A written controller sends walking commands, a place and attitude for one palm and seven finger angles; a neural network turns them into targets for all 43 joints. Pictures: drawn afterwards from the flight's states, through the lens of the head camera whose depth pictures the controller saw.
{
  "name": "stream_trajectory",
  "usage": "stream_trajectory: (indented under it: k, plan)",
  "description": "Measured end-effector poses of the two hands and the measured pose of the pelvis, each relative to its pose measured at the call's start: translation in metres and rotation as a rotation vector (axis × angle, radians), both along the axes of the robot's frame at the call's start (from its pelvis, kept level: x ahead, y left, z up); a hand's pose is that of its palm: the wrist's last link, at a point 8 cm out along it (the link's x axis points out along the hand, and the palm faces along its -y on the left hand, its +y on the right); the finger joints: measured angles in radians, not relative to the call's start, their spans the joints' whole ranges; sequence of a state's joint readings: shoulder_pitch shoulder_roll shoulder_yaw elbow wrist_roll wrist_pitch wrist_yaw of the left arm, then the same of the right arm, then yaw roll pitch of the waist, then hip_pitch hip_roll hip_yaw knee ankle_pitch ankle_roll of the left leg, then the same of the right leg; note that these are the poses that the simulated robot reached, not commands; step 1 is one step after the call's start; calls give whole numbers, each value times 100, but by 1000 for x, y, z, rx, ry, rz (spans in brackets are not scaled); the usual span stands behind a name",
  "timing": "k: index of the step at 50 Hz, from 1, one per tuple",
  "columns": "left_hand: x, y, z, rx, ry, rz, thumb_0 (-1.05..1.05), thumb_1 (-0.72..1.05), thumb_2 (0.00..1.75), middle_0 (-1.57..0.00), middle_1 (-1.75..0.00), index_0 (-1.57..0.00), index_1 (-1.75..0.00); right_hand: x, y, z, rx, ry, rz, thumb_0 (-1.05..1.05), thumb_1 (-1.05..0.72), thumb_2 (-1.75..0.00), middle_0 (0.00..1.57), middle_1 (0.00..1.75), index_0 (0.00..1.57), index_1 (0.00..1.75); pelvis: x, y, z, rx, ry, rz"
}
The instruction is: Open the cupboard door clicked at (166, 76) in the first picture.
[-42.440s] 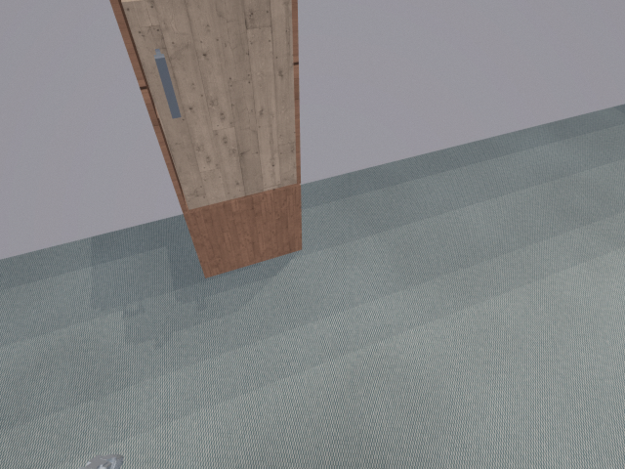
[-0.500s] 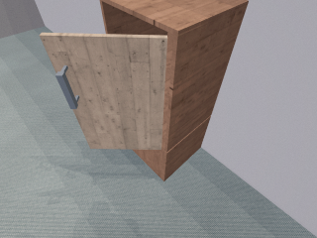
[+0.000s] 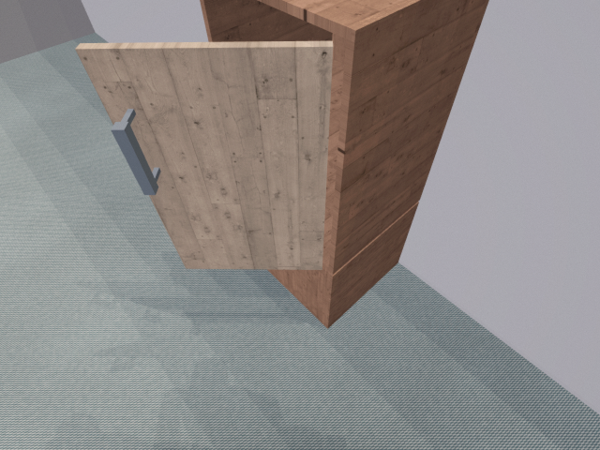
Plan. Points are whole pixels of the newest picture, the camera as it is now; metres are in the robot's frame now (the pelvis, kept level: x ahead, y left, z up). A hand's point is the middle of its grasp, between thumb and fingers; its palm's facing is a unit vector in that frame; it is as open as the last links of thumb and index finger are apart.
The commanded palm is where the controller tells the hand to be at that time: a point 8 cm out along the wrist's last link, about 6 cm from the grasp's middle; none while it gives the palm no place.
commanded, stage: shuffle to correct the standing spot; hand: left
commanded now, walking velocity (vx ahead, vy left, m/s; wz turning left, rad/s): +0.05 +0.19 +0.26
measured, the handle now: (140, 153) +0.55 +0.33 +0.06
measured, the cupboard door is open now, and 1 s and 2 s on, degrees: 46 46 46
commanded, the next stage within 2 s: come to a stop and stand still in 0.18 s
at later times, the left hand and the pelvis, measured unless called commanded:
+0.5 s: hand out of the picture +0.04 +0.30 -0.16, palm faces +0.11 -0.96 -0.25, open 7.4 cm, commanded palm none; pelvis +0.02 +0.09 +0.01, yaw +4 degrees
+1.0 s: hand out of the picture +0.06 +0.24 -0.15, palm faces +0.05 -0.97 -0.25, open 7.3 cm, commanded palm none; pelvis +0.03 +0.06 +0.01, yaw +4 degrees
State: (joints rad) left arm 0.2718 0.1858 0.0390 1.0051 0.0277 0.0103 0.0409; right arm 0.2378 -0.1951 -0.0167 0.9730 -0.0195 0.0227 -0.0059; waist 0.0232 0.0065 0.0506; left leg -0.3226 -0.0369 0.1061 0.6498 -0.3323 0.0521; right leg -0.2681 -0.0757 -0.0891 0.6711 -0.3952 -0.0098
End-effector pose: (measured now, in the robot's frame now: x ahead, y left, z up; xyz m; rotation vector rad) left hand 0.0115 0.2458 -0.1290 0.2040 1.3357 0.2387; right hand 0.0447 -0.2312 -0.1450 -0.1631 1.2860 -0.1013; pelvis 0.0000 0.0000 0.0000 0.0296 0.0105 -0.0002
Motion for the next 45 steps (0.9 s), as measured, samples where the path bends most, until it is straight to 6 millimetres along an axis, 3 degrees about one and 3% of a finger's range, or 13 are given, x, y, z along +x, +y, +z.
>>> stream_trajectory:
  k: [4, 9, 14, 17, 20, 23, 26, 32, 38, 45]
  plan:
    - [0, 5, 10, 10, -55, 27, 0, 91, 89, -20, -30, -20, -30, 19, 7, 2, 12, 6, 39, 1, -90, -90, 19, 30, 19, 30, 2, 8, 5, 3, 3, 33]
    - [-13, 21, 16, -2, -21, 50, 0, 91, 89, -20, -30, -20, -30, 57, 26, 18, 18, -62, 74, 1, -91, -90, 19, 30, 19, 30, 5, 25, 14, 21, 10, 50]
    - [-25, 57, 3, -21, 29, 74, 0, 90, 89, -20, -30, -21, -30, 95, 55, 29, -8, -152, 116, 1, -91, -90, 19, 30, 19, 30, 11, 55, 8, 22, 12, 50]
    - [-25, 86, -13, -16, 57, 84, 0, 90, 89, -20, -30, -21, -30, 105, 70, 26, -43, -197, 124, 0, -90, -90, 19, 30, 19, 30, 13, 73, -5, 4, 12, 54]
    - [-11, 102, -12, -2, 44, 80, 1, 91, 89, -20, -30, -20, -30, 94, 83, 30, -57, -180, 119, 0, -90, -90, 19, 30, 20, 30, 13, 82, 0, -7, 13, 60]
    - [8, 107, -4, -13, -10, 60, 1, 91, 89, -19, -30, -20, -30, 76, 96, 32, -49, -138, 109, 0, -90, -90, 19, 30, 20, 30, 15, 88, 8, -12, 11, 67]
    - [24, 101, 3, -34, -47, 37, 1, 91, 89, -19, -30, -20, -29, 54, 105, 31, -33, -95, 78, 0, -91, -90, 20, 30, 20, 30, 17, 92, 14, -13, 7, 66]
    - [44, 77, 8, -69, -68, -15, 0, 91, 89, -19, -30, -20, -30, 10, 96, 20, -23, -5, 0, 0, -92, -90, 20, 30, 20, 30, 15, 90, 15, -5, 1, 53]
    - [44, 60, 12, -32, -86, -37, 0, 93, 89, -20, -30, -20, -30, -35, 79, 5, 7, 101, -42, 0, -91, -90, 20, 30, 20, 30, 11, 74, 11, -19, -12, 55]
    - [38, 47, 9, -19, -87, -37, 0, 92, 89, -20, -30, -20, -30, -56, 72, -3, 36, 147, -45, 0, -91, -90, 19, 30, 19, 30, 19, 62, 6, -34, -27, 78]
